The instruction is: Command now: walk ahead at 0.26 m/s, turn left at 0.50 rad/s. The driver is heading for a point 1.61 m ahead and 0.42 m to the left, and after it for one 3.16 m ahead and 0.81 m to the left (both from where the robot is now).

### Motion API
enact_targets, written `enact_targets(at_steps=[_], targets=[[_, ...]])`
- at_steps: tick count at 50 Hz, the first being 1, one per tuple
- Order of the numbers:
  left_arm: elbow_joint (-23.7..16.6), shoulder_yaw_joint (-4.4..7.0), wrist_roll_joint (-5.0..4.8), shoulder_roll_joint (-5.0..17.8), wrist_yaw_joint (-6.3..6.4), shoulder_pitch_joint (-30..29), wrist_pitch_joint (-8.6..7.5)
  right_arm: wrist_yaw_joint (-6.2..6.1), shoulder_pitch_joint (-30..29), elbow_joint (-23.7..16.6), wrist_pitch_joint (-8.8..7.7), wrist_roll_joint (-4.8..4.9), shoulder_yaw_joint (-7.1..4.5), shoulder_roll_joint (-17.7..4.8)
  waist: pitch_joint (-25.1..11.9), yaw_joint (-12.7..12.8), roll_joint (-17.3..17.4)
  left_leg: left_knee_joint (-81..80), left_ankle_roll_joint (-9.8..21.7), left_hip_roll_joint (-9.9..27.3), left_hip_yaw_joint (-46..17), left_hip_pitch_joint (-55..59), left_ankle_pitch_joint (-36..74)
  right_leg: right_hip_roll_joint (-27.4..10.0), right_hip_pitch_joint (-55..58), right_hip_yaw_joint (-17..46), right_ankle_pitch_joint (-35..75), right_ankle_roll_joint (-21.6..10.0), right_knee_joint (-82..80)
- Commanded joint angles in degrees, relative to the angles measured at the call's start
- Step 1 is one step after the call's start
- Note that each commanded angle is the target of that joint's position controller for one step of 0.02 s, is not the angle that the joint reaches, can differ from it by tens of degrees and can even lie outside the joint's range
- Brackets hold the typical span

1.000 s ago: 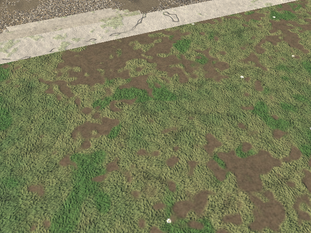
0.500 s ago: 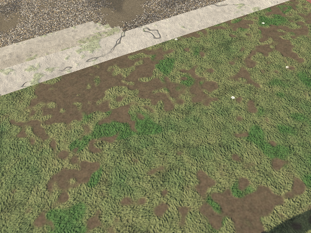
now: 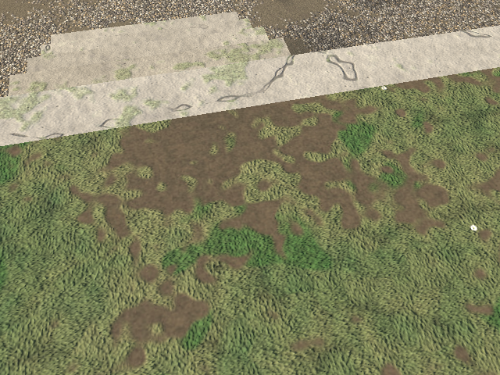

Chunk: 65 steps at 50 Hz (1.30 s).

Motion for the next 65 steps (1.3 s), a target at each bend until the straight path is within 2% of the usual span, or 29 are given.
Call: enact_targets(at_steps=[1, 4, 10, 16, 19, 20, 21, 22, 23, 25, 29, 36, 39, 40, 41, 42, 43, 44, 46, 49, 52, 54, 57, 58, 59, 60, 61, 62, 65], targets=[[-6.0, 1.97, 0.67, 8.1, 0.92, -1.3, -0.73, -1.03, 4.6, -3.7, 0.27, 0.22, -2.04, -7.0, -10.3, -1.1, 0.3, -11.9, 12.2, 15.8, -19.2, 21.7, 34.8, -3.8, -17.5, 3.1, 4.2, 0.1, 2.3], [-6.0, 1.7, 1.0, 5.8, 1.59, 1.5, 1.49, -1.53, 2.7, -4.5, 0.55, -0.83, -2.54, -8.4, -10.0, 1.8, 3.1, -13.8, 12.2, 12.8, -15.2, 12.6, 40.6, -2.6, -12.1, 2.0, 7.8, 1.7, -3.5], [-7.9, 1.15, 0.92, 4.5, 1.79, -5.6, 2.53, -3.97, 4.1, -4.3, 2.99, 0.69, -2.9, -9.3, -12.1, -0.2, 5.1, -11.6, 8.1, 10.4, -16.3, 13.8, 29.0, 0.2, -12.7, 3.3, 19.4, 3.7, -19.5], [-9.6, 1.56, 0.28, 5.6, 0.55, -11.0, 1.78, -4.68, 4.6, -5.2, 4.88, 0.42, -2.97, -9.2, -9.8, -2.0, 7.9, -8.0, 7.1, 10.8, -25.2, 17.2, 18.3, 3.0, -9.9, 5.3, 15.9, 2.7, -32.1], [-8.6, 2.36, 0.12, 6.4, 0.2, -6.7, 0.66, -4.76, 1.3, -6.9, 5.17, 1.02, -2.6, -8.1, -9.1, 1.4, 8.9, -3.5, 3.9, 7.5, -27.4, 16.4, 15.1, 2.4, 0.7, 4.4, 25.0, 0.1, -47.8], [-8.6, 3.05, 0.86, 9.0, 0.51, -5.1, 0.55, -4.68, 2.8, -7.6, 5.05, 0.46, -1.91, -5.7, -11.4, 0.6, 5.1, 2.0, 1.5, 4.8, -25.2, 11.7, 5.1, -5.4, 9.7, 9.3, 33.6, -2.7, -48.5], [-9.6, 3.83, 2.02, 13.2, 1.04, -7.1, 1.32, -4.52, 8.9, -7.6, 4.78, -0.05, -1.26, -3.0, -12.1, -4.0, -10.2, 13.0, -2.4, -3.7, -15.6, 0.6, -21.6, -17.7, 18.7, 21.7, 54.0, -10.8, -46.8], [-8.4, 3.73, 2.6, 11.0, 0.83, -2.7, 1.89, -4.39, 9.0, -7.9, 4.41, -0.16, -2.1, -7.0, -13.8, -1.6, -16.5, 25.7, -5.5, -4.4, -10.7, -6.7, -33.0, -24.8, 20.2, 32.0, 57.6, -18.9, -48.2], [-9.1, 3.04, 1.84, 8.5, 0.75, -3.5, 2.0, -4.2, 9.4, -6.8, 4.5, -0.06, -3.35, -10.7, -12.7, -1.3, -10.8, 34.0, -7.2, -1.5, -10.7, -8.0, -29.3, -23.3, 18.7, 27.8, 54.3, -18.8, -47.6], [-10.0, 2.24, 0.95, 5.6, 0.96, -7.2, 2.77, -4.49, 7.8, -5.5, 6.14, 0.71, -3.83, -10.2, -9.6, -1.7, -5.9, 38.5, -9.3, 0.7, -8.8, -8.9, -22.2, -16.0, 14.8, 16.2, 45.8, -14.0, -47.2], [-9.6, 2.56, 1.47, 6.8, 1.69, -8.2, 4.18, -4.07, 4.7, -7.6, 7.05, 1.23, -2.53, -5.2, -7.6, -0.7, -9.8, 31.9, -10.6, 2.1, -3.1, -6.3, -15.8, -12.1, 11.5, 6.8, 40.6, -13.8, -50.5], [-8.5, 3.85, 0.29, 10.0, 1.22, -8.0, 4.87, -2.58, 2.3, -9.8, 6.89, 0.4, -2.08, -4.8, -10.0, 1.0, -11.4, 12.8, -8.0, 4.6, 0.4, 4.7, -14.1, -16.0, 11.3, 3.5, 36.7, -14.9, -50.3], [-7.5, 3.61, -1.29, 10.0, 0.8, -9.1, 5.02, -1.97, 6.8, -8.1, 6.78, 0.1, -2.31, -4.2, -9.4, -1.8, -10.2, -3.3, -4.4, 2.6, 2.7, 13.3, -5.2, -15.2, 9.0, 2.3, 32.5, -12.4, -46.3], [-6.3, 3.13, -1.62, 8.4, 0.65, -7.0, 5.03, -1.99, 8.2, -7.4, 6.66, -0.16, -2.49, -4.8, -8.9, -2.1, -8.4, -9.6, -2.8, 1.9, 2.1, 18.7, -0.5, -13.4, 5.6, 0.6, 28.2, -9.3, -43.5], [-5.7, 2.09, -0.23, 5.1, 0.17, -4.5, 4.89, -2.52, 8.9, -7.8, 6.49, -0.42, -3.09, -7.9, -9.6, -0.7, 1.7, -13.1, -0.1, 9.9, -9.1, 26.1, 10.0, -8.9, -2.2, -4.4, 16.6, -3.7, -34.1], [-8.1, 1.03, 2.09, 2.6, -0.17, -5.4, 4.53, -3.07, 6.5, -9.6, 6.37, -1.14, -3.62, -12.9, -8.0, 0.7, 17.6, -13.7, 8.9, 23.6, -24.5, 26.6, 22.9, -1.7, -14.7, -8.0, -6.1, 1.5, -23.3], [-8.6, 2.37, 1.26, 6.6, 0.66, -10.1, 4.63, -2.81, 8.2, -9.4, 5.13, -2.87, -3.02, -10.4, -9.3, -4.1, 12.7, -15.1, 14.0, 25.5, -25.6, 20.0, 18.0, -2.5, -13.3, -1.0, -8.5, 1.9, -13.8], [-7.9, 3.0, 0.02, 7.9, 0.91, -10.0, 5.03, -2.64, 5.9, -8.6, 4.1, -3.03, -2.33, -8.9, -7.4, -2.5, 10.2, -15.7, 12.3, 22.1, -21.3, 18.0, 14.0, -2.8, -12.9, 0.4, -5.2, 1.4, -9.8], [-5.2, 3.37, 0.37, 7.5, 1.48, -6.9, 5.96, -2.76, 0.8, -8.3, 3.09, -1.35, -1.52, -6.5, -5.9, -0.4, 9.0, -15.3, 7.6, 17.2, -15.5, 17.5, 11.4, -3.3, -12.7, 1.2, 1.7, 1.8, -9.2], [-3.8, 2.97, 0.15, 5.5, 1.3, -4.5, 6.01, -3.26, -0.5, -7.3, 2.73, -1.4, -0.2, -3.3, -7.2, 1.0, 8.1, -14.4, 7.2, 14.5, -11.0, 17.0, 18.7, -2.7, -7.6, 0.7, 7.6, 3.1, -11.2], [-4.1, 1.77, 0.08, 3.4, 0.98, -7.0, 5.82, -3.37, 0.5, -6.0, 2.99, -1.3, -0.37, -3.7, -7.0, -0.9, 8.0, -13.3, 7.4, 14.2, -11.2, 19.1, 17.2, -2.9, -3.7, 0.2, 7.2, 3.2, -23.3], [-4.2, 1.63, -0.04, 3.9, 0.84, -7.4, 5.81, -3.24, 1.3, -5.0, 3.32, -1.34, -0.56, -4.6, -6.8, -1.7, 8.0, -12.8, 8.6, 15.2, -13.3, 19.3, 15.4, -2.4, -1.1, -0.4, 5.2, 3.0, -28.6], [-2.5, 1.34, 0.02, 3.6, 0.61, -4.4, 5.45, -3.02, -0.1, -3.5, 3.42, -0.54, 0.05, -3.4, -5.7, 0.3, 6.8, -11.9, 7.1, 14.0, -14.2, 17.1, 10.9, -1.7, 6.1, -1.2, 14.9, 1.7, -43.7], [-2.0, 1.21, 0.77, 4.2, 0.5, -3.5, 5.19, -2.94, 1.1, -2.6, 3.14, -0.38, 0.24, -2.9, -5.9, 0.8, 5.0, -11.8, 4.9, 12.8, -13.9, 15.2, 8.7, -2.4, 10.8, 0.1, 23.6, 0.8, -48.3], [-1.9, 1.45, 1.36, 6.5, 0.64, -2.6, 4.99, -2.78, 2.6, -2.0, 2.61, -1.13, 0.49, -2.2, -7.1, -0.1, 1.9, -10.6, 2.2, 10.6, -12.5, 13.2, 4.7, -5.7, 15.1, 3.6, 33.1, -0.4, -47.6], [-1.0, 2.49, 0.67, 10.2, 0.69, -3.2, 4.97, -2.34, 4.9, -1.9, 2.09, -1.54, 0.02, -3.0, -6.8, -3.3, -4.6, -11.1, 0.3, 6.9, -8.8, 12.4, 0.9, -6.0, 14.4, 2.5, 32.2, -2.4, -43.4], [-0.8, 2.15, 0.16, 7.4, 0.29, -3.9, 4.8, -2.42, 2.1, -1.5, 2.1, -1.81, 0.09, -3.3, -6.5, -1.0, -4.9, -9.9, -1.4, 5.0, -6.3, 15.2, -1.4, -4.8, 10.2, 2.1, 24.7, -3.3, -44.1], [-0.6, 1.5, 0.55, 5.2, 0.1, -4.5, 4.54, -2.58, 0.0, -1.5, 2.35, -1.57, -0.05, -3.4, -5.3, -0.5, -4.1, -8.9, -1.8, 4.8, -5.9, 15.8, -2.4, -4.4, 8.2, 2.2, 21.4, -2.9, -45.2], [0.3, 0.94, 0.92, 4.0, 0.31, -5.2, 3.7, -3.25, -0.1, -0.9, 3.56, -1.36, 0.0, -2.0, -3.8, -0.6, -4.0, -8.6, -1.4, 4.9, -5.8, 15.5, -0.8, -3.7, 6.8, 1.7, 20.2, -1.6, -45.9]])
